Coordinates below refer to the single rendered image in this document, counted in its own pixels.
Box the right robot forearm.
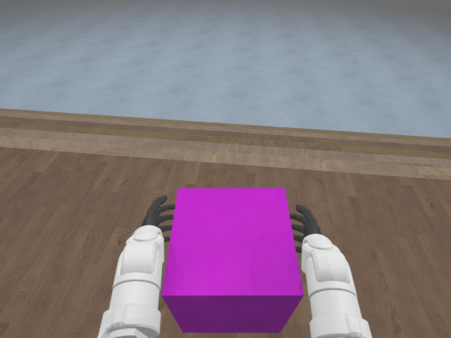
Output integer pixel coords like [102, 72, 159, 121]
[302, 234, 372, 338]

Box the robot left hand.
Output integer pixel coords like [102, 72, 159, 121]
[141, 195, 175, 242]

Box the carton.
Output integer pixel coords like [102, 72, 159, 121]
[162, 188, 304, 333]

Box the robot right hand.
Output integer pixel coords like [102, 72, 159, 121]
[290, 204, 322, 253]

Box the left robot forearm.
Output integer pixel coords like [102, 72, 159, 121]
[97, 225, 164, 338]

